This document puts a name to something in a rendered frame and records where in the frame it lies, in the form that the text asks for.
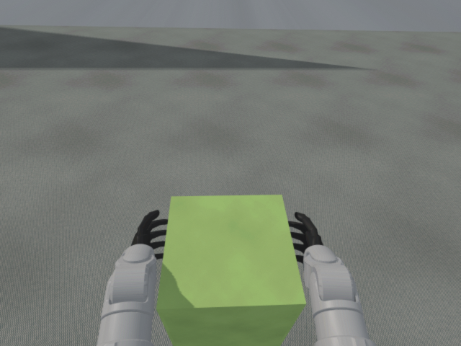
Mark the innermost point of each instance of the left robot forearm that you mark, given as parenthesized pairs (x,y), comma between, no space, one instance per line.
(128,307)

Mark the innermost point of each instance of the left robot hand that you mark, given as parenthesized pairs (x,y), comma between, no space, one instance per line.
(144,234)

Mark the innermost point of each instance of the right robot forearm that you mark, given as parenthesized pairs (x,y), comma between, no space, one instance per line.
(335,303)

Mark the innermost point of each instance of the carton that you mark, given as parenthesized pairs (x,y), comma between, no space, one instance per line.
(229,274)

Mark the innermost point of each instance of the right robot hand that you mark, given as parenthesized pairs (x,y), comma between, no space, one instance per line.
(309,237)

